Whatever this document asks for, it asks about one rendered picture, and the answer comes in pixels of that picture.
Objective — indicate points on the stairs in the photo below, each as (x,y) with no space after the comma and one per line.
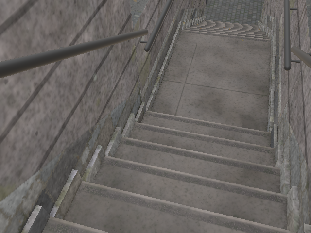
(228,28)
(177,174)

